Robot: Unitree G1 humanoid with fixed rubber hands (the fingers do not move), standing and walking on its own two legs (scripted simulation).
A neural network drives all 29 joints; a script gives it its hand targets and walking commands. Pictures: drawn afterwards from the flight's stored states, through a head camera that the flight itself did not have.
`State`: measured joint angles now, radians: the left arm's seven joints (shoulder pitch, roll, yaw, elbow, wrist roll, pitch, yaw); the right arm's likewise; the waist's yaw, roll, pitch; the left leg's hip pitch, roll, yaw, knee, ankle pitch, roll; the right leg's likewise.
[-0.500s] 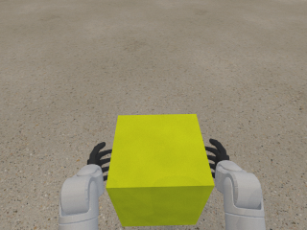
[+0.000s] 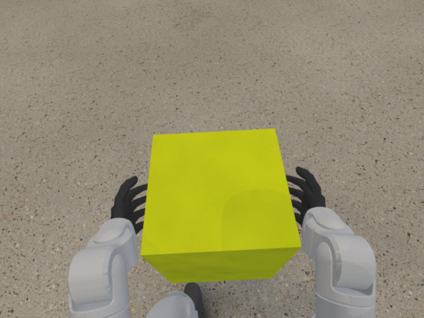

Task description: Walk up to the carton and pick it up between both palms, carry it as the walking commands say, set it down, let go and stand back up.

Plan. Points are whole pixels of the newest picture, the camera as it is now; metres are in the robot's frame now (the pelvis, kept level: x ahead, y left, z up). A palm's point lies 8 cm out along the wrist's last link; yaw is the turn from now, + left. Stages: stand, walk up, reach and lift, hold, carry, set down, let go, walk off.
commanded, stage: carry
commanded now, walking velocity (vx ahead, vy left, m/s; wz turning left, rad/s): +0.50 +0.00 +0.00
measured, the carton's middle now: (218, 213) +0.32 +0.00 +0.00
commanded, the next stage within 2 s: none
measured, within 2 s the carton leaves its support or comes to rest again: neither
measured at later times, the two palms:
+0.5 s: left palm (182, 84) +0.61 +0.08 +0.08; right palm (312, 80) +0.60 -0.22 +0.08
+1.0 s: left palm (188, 29) +0.92 +0.08 +0.05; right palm (285, 24) +0.91 -0.22 +0.06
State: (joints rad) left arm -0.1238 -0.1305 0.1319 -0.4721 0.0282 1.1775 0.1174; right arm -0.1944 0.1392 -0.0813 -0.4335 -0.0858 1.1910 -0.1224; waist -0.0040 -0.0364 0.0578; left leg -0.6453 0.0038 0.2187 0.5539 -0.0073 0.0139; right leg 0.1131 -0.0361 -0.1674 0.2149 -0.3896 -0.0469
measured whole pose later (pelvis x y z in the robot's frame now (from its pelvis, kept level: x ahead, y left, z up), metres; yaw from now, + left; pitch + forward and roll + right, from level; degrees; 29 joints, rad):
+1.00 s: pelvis +0.65 -0.06 +0.00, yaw -3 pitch +4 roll +2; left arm -0.13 -0.13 0.14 -0.33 0.06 1.19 0.11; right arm -0.19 0.14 -0.10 -0.27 -0.10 1.17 -0.11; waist -0.02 -0.04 0.00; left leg -0.34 0.02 0.24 0.42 -0.16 0.05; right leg -0.44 -0.09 -0.06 1.03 -0.41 0.01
